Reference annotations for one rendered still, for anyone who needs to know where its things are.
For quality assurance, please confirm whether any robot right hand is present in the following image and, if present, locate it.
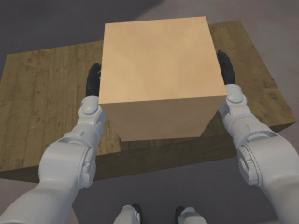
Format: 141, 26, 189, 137
216, 50, 235, 85

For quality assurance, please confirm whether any pedestal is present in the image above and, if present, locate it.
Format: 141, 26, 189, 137
0, 20, 297, 184

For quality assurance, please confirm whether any right robot forearm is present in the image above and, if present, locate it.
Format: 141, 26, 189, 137
218, 84, 299, 161

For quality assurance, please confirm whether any robot left hand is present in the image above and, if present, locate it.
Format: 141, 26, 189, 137
85, 63, 102, 97

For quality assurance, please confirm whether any left robot upper arm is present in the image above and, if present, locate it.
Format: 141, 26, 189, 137
0, 141, 96, 224

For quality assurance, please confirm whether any left robot forearm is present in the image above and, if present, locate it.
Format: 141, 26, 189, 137
38, 95, 107, 180

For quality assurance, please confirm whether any right robot upper arm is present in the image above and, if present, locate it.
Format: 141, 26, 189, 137
237, 136, 299, 224

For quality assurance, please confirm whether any carton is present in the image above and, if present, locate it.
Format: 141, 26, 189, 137
98, 16, 228, 142

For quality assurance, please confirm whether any right robot thigh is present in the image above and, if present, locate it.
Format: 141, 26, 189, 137
178, 211, 207, 224

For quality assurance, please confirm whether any robot right shin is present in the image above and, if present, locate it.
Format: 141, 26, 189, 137
181, 207, 195, 214

